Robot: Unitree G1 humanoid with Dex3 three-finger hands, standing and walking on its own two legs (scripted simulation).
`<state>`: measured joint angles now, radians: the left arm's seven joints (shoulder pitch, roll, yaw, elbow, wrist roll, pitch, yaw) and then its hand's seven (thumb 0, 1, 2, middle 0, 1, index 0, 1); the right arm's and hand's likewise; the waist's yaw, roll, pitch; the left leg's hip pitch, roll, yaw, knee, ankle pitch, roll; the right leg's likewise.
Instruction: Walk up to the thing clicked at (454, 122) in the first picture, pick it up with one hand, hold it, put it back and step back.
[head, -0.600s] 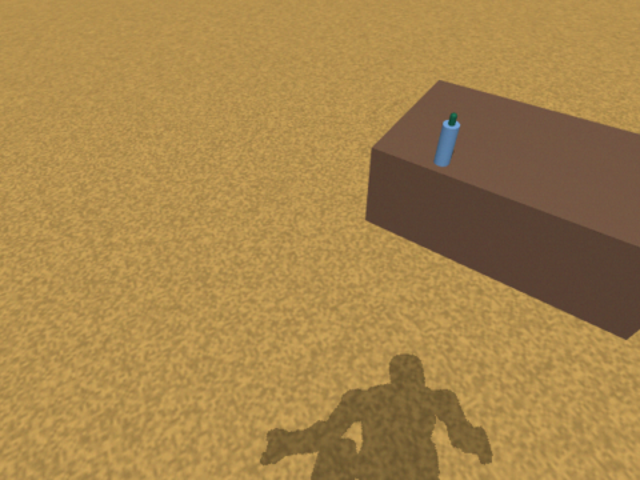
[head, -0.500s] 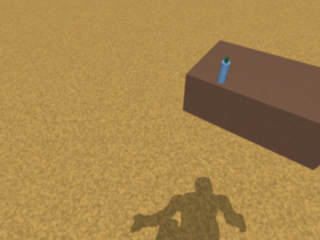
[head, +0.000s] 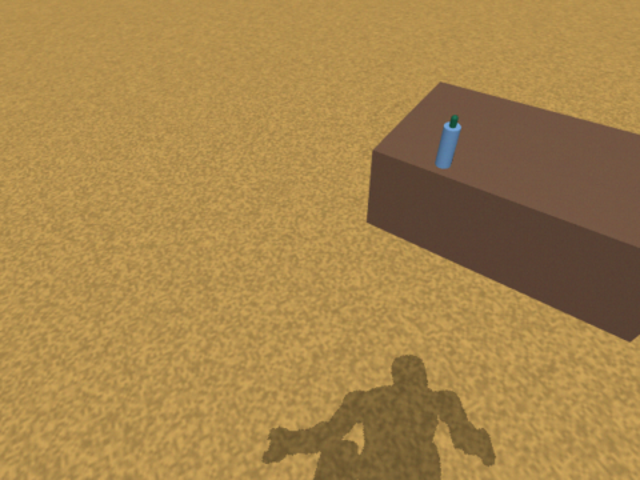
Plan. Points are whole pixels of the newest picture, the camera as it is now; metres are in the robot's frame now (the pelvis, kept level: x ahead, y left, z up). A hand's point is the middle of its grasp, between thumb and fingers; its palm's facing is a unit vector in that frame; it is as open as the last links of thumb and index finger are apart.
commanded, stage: stand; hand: left
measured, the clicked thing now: (448, 141) +1.17 -0.38 -0.30
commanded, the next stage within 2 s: walk up in 0.52 s
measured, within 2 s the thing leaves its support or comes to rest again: neither
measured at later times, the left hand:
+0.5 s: hand out of the picture +0.08 +0.25 -0.16, palm faces -0.03 -0.94 -0.34, open 7.4 cm
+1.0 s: hand (243, 437) +0.22 +0.15 -0.14, palm faces -0.24 -0.88 -0.40, open 7.4 cm
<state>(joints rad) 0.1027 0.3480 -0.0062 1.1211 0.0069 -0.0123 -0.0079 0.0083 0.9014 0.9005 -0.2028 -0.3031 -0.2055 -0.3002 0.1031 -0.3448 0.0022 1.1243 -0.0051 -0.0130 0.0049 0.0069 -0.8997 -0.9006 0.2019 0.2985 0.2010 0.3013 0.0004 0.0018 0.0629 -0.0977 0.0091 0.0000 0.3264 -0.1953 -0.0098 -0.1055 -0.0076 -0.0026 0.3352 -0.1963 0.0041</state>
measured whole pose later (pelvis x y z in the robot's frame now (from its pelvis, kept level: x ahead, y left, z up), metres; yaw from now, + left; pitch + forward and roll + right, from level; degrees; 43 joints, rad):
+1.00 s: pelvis +0.10 -0.11 -0.02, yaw -17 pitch -3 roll +0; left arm 0.30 0.38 0.08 0.89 0.01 -0.04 -0.08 0.01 0.90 0.90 -0.20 -0.30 -0.21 -0.30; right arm 0.21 -0.46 -0.08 0.91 -0.01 -0.03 0.05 0.01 -0.90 -0.90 0.20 0.30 0.20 0.30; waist 0.03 0.08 0.09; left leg -0.39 0.09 0.03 1.08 -0.41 0.02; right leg -0.26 0.00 -0.04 0.60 -0.28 -0.04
